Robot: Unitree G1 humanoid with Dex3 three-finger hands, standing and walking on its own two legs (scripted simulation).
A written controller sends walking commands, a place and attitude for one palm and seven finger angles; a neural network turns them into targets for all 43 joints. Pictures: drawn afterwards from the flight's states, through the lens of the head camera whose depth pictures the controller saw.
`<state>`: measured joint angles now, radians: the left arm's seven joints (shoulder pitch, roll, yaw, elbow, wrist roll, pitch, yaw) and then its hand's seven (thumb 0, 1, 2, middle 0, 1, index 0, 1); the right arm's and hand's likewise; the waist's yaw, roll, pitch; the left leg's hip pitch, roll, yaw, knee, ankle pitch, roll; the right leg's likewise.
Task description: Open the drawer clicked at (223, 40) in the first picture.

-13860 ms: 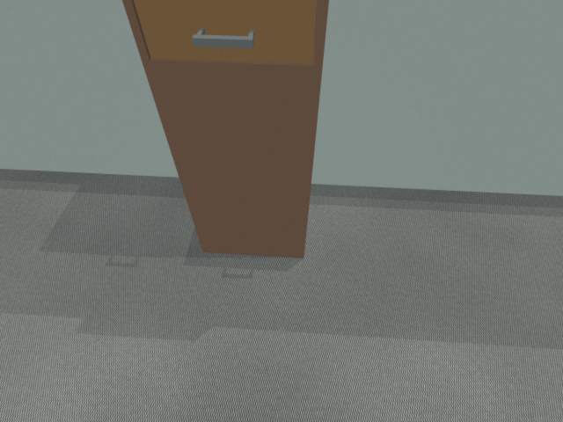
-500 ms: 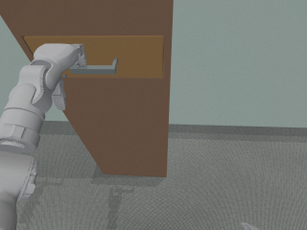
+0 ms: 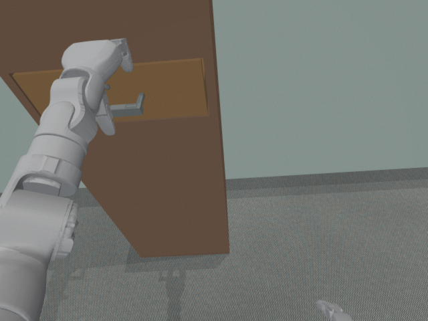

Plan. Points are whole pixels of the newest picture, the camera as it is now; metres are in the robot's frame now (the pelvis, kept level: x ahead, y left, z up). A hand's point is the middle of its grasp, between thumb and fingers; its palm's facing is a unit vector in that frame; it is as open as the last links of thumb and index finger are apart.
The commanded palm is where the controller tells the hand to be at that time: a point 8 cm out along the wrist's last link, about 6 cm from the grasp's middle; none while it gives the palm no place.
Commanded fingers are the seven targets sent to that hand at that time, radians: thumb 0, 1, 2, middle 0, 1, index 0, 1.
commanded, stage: move the hooked fingers above the handle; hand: left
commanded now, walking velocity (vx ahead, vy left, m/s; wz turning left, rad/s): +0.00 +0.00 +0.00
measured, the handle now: (113, 105) +0.51 +0.21 +0.16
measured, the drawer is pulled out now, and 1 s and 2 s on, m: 0.00 0.00 0.00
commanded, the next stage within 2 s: lower the fingers behind the handle in 0.58 s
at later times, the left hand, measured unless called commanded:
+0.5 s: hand (112, 80) +0.48 +0.18 +0.23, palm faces +0.15 -0.06 -0.99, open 13.5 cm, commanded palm +0.45 +0.23 +0.27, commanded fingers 0.00 -0.50 0.30 -0.30 -1.20 -0.30 -1.20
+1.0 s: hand (98, 111) +0.46 +0.22 +0.18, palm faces +0.02 -0.03 -1.00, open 14.0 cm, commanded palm +0.44 +0.23 +0.24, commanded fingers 0.00 -0.50 0.30 -0.30 -1.20 -0.30 -1.20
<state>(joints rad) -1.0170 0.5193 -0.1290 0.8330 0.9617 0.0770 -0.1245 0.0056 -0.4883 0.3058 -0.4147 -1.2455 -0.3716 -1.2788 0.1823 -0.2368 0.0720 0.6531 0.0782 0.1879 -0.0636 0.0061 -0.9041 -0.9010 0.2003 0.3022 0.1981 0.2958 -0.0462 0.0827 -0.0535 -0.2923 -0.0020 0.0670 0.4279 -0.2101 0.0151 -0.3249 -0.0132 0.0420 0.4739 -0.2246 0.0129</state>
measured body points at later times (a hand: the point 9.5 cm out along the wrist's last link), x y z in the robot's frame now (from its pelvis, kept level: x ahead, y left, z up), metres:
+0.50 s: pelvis +0.01 +0.00 +0.00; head +0.04 -0.02 +0.45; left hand +0.47 +0.18 +0.29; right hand +0.13 -0.25 -0.13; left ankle +0.00 +0.11 -0.74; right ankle +0.01 -0.13 -0.74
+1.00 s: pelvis +0.01 +0.01 +0.00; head +0.05 +0.00 +0.44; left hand +0.45 +0.22 +0.24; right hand +0.12 -0.27 -0.12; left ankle +0.00 +0.11 -0.74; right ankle +0.01 -0.13 -0.74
